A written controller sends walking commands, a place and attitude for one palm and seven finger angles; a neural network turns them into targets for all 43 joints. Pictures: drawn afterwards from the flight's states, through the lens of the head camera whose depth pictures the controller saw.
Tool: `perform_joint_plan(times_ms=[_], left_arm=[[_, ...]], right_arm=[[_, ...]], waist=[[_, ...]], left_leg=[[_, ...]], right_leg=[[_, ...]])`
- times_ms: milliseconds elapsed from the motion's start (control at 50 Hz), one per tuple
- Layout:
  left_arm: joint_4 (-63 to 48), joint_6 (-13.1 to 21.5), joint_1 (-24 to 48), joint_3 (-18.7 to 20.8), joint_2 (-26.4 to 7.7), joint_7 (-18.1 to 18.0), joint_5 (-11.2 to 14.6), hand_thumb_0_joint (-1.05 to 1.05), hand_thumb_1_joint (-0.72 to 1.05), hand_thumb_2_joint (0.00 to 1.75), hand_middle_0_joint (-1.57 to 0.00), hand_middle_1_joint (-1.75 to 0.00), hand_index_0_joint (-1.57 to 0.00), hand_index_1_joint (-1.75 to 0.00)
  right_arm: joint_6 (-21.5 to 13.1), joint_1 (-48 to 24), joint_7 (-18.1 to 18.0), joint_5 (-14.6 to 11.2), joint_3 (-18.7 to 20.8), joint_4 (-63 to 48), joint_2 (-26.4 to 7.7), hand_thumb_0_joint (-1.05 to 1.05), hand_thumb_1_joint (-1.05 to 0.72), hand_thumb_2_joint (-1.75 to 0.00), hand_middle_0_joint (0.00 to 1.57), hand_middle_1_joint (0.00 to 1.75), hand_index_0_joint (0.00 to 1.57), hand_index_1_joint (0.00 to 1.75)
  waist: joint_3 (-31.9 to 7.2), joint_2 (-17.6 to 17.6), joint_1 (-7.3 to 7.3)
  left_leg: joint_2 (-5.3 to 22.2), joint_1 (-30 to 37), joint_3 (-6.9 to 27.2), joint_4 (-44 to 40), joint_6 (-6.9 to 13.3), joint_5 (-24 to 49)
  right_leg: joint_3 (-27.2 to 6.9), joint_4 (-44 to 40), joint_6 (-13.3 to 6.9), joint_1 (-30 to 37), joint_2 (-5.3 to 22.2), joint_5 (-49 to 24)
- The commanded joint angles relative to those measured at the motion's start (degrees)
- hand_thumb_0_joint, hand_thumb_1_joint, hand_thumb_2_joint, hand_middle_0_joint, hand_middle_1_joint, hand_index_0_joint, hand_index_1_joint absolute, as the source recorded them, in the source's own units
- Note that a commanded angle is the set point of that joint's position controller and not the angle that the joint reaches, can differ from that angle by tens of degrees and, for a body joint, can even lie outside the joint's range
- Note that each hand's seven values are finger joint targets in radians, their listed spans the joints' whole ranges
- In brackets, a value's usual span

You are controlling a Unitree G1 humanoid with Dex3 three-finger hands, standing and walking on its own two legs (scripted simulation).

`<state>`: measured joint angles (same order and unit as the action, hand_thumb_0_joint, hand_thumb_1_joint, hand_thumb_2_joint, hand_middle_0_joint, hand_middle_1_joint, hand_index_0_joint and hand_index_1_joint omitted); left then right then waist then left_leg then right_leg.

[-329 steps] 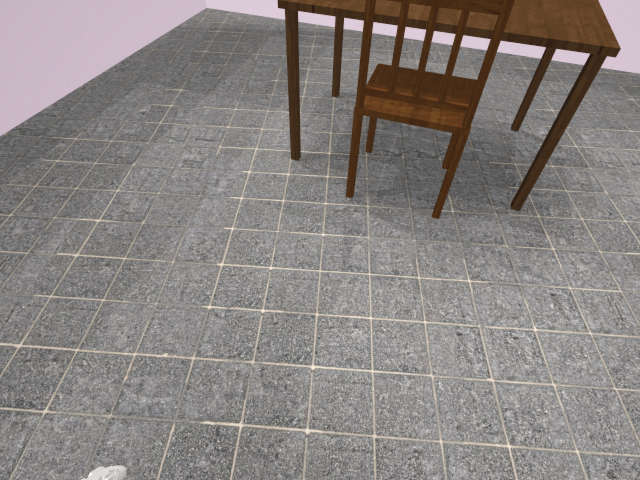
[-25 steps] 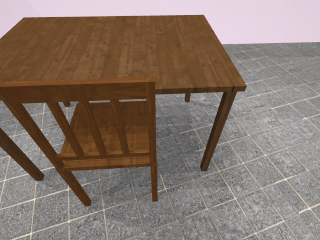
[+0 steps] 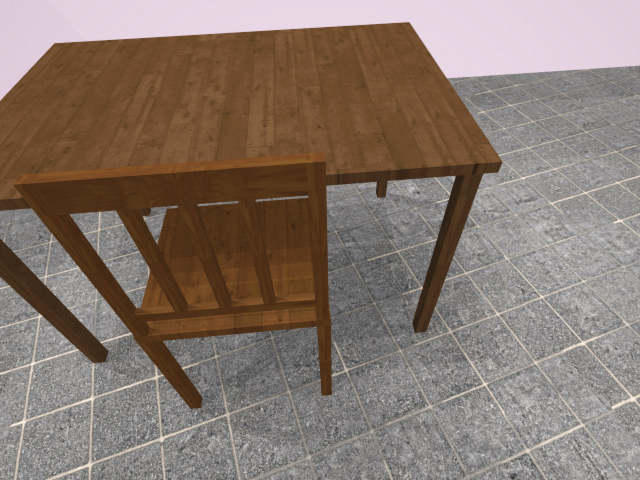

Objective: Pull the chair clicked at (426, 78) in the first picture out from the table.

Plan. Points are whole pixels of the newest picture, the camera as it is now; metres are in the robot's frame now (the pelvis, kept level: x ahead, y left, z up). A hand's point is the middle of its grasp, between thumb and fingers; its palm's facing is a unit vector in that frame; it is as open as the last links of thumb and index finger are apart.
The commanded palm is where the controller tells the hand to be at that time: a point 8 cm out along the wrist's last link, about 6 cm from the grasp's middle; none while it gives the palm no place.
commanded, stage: look again from close up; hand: left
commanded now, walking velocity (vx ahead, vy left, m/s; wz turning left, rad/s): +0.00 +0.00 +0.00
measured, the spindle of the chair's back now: (208, 260) +0.49 +0.24 -0.07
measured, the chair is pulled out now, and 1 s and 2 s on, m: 0.00 0.00 0.00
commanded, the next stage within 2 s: raise the hand toward the chair's back in 1.24 s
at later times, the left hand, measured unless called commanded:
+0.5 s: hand out of the picture +0.04 +0.16 -0.17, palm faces +0.02 -0.98 -0.21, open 7.3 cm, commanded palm none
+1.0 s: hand out of the picture +0.05 +0.14 -0.17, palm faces +0.02 -0.98 -0.21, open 7.3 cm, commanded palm none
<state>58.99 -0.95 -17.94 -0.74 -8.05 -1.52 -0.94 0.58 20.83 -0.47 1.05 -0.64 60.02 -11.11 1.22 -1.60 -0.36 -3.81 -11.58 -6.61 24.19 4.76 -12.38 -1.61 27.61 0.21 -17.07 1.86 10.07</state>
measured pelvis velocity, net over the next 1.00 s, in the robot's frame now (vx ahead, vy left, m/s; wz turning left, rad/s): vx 0.06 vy -0.03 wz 0.01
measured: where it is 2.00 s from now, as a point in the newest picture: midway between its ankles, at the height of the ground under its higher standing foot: outside the picture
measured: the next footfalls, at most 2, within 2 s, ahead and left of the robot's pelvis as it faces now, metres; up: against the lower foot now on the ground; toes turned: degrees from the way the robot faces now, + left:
none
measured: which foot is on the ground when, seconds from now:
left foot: down 0.00-1.00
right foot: down 0.00-1.00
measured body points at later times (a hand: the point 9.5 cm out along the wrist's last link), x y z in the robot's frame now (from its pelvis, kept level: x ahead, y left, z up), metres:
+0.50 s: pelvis +0.04 -0.01 +0.00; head +0.05 -0.03 +0.45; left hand +0.04 +0.21 -0.15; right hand +0.05 -0.23 -0.16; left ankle +0.01 +0.06 -0.74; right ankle +0.05 -0.13 -0.74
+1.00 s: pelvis +0.06 -0.03 +0.01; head +0.07 -0.04 +0.45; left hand +0.05 +0.19 -0.15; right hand +0.04 -0.24 -0.16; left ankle +0.01 +0.06 -0.74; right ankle +0.05 -0.13 -0.74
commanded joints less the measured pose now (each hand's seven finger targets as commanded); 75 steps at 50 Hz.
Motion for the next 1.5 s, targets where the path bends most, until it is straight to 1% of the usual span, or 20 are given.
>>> perform_joint_plan(times_ms=[0,100,240,300,400,480,500,580,620,720,840,1300,1320,1340,1360,1380,1400,1420,1440,1480], left_arm=[[-1.07,1.59,-2.22,1.18,-5.86,-0.34,-0.04,0.00,0.90,0.90,-0.20,-0.30,-0.20,-0.30],[0.28,1.84,-2.11,0.89,-5.28,-0.44,0.10,0.00,0.90,0.90,-0.20,-0.30,-0.20,-0.30],[1.89,2.36,-2.16,0.63,-4.85,-0.67,0.33,0.00,0.90,0.90,-0.20,-0.30,-0.20,-0.30],[2.32,2.43,-1.86,0.59,-4.91,-0.73,0.34,0.00,0.90,0.90,-0.20,-0.30,-0.20,-0.30],[2.83,2.27,-1.58,0.52,-4.92,-0.81,0.34,0.00,0.90,0.90,-0.20,-0.30,-0.20,-0.30],[3.05,2.35,-1.81,0.49,-5.11,-0.78,0.44,0.00,0.90,0.90,-0.20,-0.30,-0.20,-0.30],[3.11,2.31,-1.56,0.48,-5.19,-0.78,0.41,0.00,0.90,0.90,-0.20,-0.30,-0.20,-0.30],[3.08,2.45,-1.75,0.51,-5.34,-0.79,0.47,0.00,0.90,0.90,-0.20,-0.30,-0.20,-0.30],[3.08,2.34,-1.40,0.49,-5.45,-0.82,0.48,0.00,0.90,0.90,-0.20,-0.30,-0.20,-0.30],[3.11,2.38,-1.60,0.51,-5.29,-0.84,0.51,0.00,0.90,0.90,-0.20,-0.30,-0.20,-0.30],[3.43,2.53,-2.17,0.45,-5.18,-0.91,0.55,0.00,0.90,0.90,-0.20,-0.30,-0.20,-0.30],[3.90,2.80,-4.34,0.30,-4.24,-1.03,0.56,0.00,0.90,0.90,-0.20,-0.30,-0.20,-0.30],[5.99,4.28,-7.63,1.07,-7.02,-3.13,-0.41,0.00,0.90,0.90,-0.20,-0.30,-0.20,-0.30],[-79.36,16.34,34.93,4.49,-18.45,-2.14,11.85,0.00,0.88,0.89,-0.20,-0.30,-0.20,-0.30],[-66.44,13.10,15.31,4.13,-13.48,-5.40,7.15,0.00,0.85,0.88,-0.20,-0.29,-0.20,-0.29],[-48.08,5.82,-3.30,-3.50,1.97,-6.43,7.76,0.00,0.83,0.87,-0.19,-0.29,-0.19,-0.29],[-49.70,4.39,-3.02,-6.00,5.46,-5.96,9.38,0.00,0.81,0.86,-0.19,-0.29,-0.19,-0.29],[-59.33,8.29,5.87,-5.05,1.03,-5.49,10.44,0.00,0.78,0.85,-0.19,-0.28,-0.19,-0.28],[-60.55,11.69,6.04,-2.50,-1.65,-4.87,10.47,0.00,0.76,0.84,-0.19,-0.28,-0.19,-0.28],[-53.21,17.29,3.24,-1.15,0.78,-2.66,10.19,0.00,0.71,0.82,-0.18,-0.27,-0.18,-0.27]], right_arm=[[-1.94,-0.10,-0.67,-0.17,1.01,-2.08,-4.91,0.00,-0.90,-0.90,0.20,0.30,0.20,0.30],[-2.31,0.82,-0.90,-0.30,0.68,-0.39,-4.07,0.00,-0.90,-0.90,0.20,0.30,0.20,0.30],[-2.97,1.09,-1.32,-0.55,0.31,1.39,-3.25,0.00,-0.90,-0.90,0.20,0.30,0.20,0.30],[-2.98,0.72,-1.47,-0.59,0.23,1.83,-2.98,0.00,-0.90,-0.90,0.20,0.30,0.20,0.30],[-2.90,-0.03,-1.60,-0.55,0.13,2.63,-2.92,0.00,-0.90,-0.90,0.20,0.30,0.20,0.30],[-2.91,-0.21,-1.64,-0.52,0.10,2.85,-3.12,0.00,-0.90,-0.90,0.20,0.30,0.20,0.30],[-2.84,-0.51,-1.66,-0.52,0.09,2.99,-2.84,0.00,-0.90,-0.90,0.20,0.30,0.20,0.30],[-2.92,-0.34,-1.71,-0.50,0.09,3.22,-3.21,0.00,-0.90,-0.90,0.20,0.30,0.20,0.30],[-2.81,-0.31,-1.74,-0.49,0.04,3.43,-3.06,0.00,-0.90,-0.90,0.20,0.30,0.20,0.30],[-2.91,0.13,-1.81,-0.48,-0.02,3.74,-2.84,0.00,-0.90,-0.90,0.20,0.30,0.20,0.30],[-2.87,0.85,-1.84,-0.54,-0.05,4.47,-2.34,0.00,-0.90,-0.90,0.20,0.30,0.20,0.30],[-2.64,2.55,-1.94,-0.65,-0.10,5.51,-0.59,0.00,-0.90,-0.90,0.20,0.30,0.20,0.30],[-3.09,-5.53,-1.16,-0.97,0.65,1.12,-3.44,0.00,-0.90,-0.90,0.20,0.30,0.20,0.30],[-10.99,-4.15,-3.95,-3.41,2.03,-19.96,-14.50,0.00,-0.90,-0.90,0.20,0.30,0.20,0.30],[-15.21,-9.75,-5.40,-2.65,1.54,-17.78,-9.32,0.00,-0.90,-0.90,0.20,0.30,0.20,0.30],[-16.29,-8.27,-5.16,-3.83,1.92,-15.86,-5.96,0.00,-0.90,-0.90,0.20,0.30,0.20,0.30],[-16.87,-6.19,-4.83,-4.15,2.27,-16.89,-8.04,0.00,-0.90,-0.90,0.20,0.30,0.20,0.30],[-18.10,-8.21,-4.54,-4.17,1.94,-20.07,-10.54,0.00,-0.90,-0.90,0.20,0.30,0.20,0.30],[-19.21,-9.02,-4.66,-3.31,2.90,-22.12,-11.47,0.00,-0.90,-0.90,0.20,0.30,0.20,0.30],[-19.85,-9.53,-4.12,-1.72,3.73,-24.53,-10.93,0.00,-0.90,-0.90,0.20,0.30,0.20,0.30]], waist=[[3.81,1.67,0.50],[4.03,1.33,0.24],[0.47,2.21,-0.19],[1.31,2.36,-0.39],[2.78,1.89,-0.30],[1.30,1.57,-0.29],[2.74,1.79,-0.22],[0.94,2.02,-0.30],[2.29,1.18,-0.25],[1.69,1.29,-0.12],[1.97,2.45,-0.09],[3.54,2.18,-0.12],[5.34,5.29,2.82],[-23.83,-6.68,-4.53],[-23.68,-15.36,0.18],[-11.22,-7.65,-1.06],[-6.01,-2.15,-1.65],[-2.49,3.85,-3.26],[-3.98,8.33,-3.68],[-1.14,15.66,-3.77]], left_leg=[[10.48,-6.62,13.07,-11.56,-1.29,-13.52],[10.33,-4.80,12.01,-10.74,-1.51,-8.81],[10.00,1.21,9.11,-6.78,-1.79,4.68],[10.11,2.19,8.65,-6.14,-1.93,7.37],[10.31,2.68,8.48,-6.60,-2.12,8.48],[10.18,3.75,8.20,-6.30,-2.31,8.38],[10.27,3.35,8.30,-6.63,-2.25,8.17],[10.28,4.58,8.04,-6.18,-2.48,9.24],[10.37,3.96,8.05,-6.57,-2.56,9.09],[10.49,4.40,8.03,-6.60,-2.57,10.24],[10.37,4.48,7.82,-6.45,-2.72,8.95],[10.29,3.97,7.14,-6.54,-3.10,4.83],[10.12,-3.61,4.10,6.62,-4.85,6.64],[3.74,10.11,6.52,-1.07,-3.12,12.05],[4.80,10.42,5.13,-0.68,-2.90,18.35],[5.75,3.75,6.13,-0.22,-3.76,15.10],[6.16,-0.29,7.34,1.11,-3.83,11.11],[5.58,-2.57,8.50,3.06,-3.01,4.53],[4.97,-4.93,8.37,5.55,-2.73,-0.15],[3.84,-14.08,8.30,11.50,-3.20,-7.06]], right_leg=[[-3.62,-3.82,-3.26,2.90,2.24,5.59],[-3.70,-4.04,-3.22,3.17,2.60,2.33],[-4.34,-4.10,-2.95,4.80,3.53,-5.27],[-4.47,-4.22,-3.02,4.63,3.58,-7.49],[-4.27,-4.50,-2.98,4.57,3.53,-7.70],[-4.44,-4.86,-3.00,5.77,3.82,-8.53],[-4.34,-5.12,-3.06,5.16,3.68,-8.37],[-4.58,-5.14,-3.14,6.51,3.92,-10.27],[-4.42,-5.27,-3.15,6.22,3.75,-9.54],[-4.28,-5.33,-3.26,7.06,3.77,-10.34],[-4.40,-5.94,-3.41,7.50,3.97,-11.22],[-5.01,-8.10,-3.75,7.03,3.68,-9.39],[-6.49,-4.89,-0.48,7.61,7.62,-37.84],[-4.70,-0.83,-1.99,12.60,2.27,-22.25],[-2.27,0.68,-3.70,11.47,-1.08,-10.30],[1.28,0.24,-2.58,5.11,-1.01,-5.06],[3.32,-0.20,-1.79,1.46,-0.40,-2.97],[3.48,0.19,-1.21,-3.15,-0.89,1.09],[3.91,0.99,-0.86,-6.37,-0.93,6.46],[4.97,4.52,-0.37,-15.72,-1.01,15.82]])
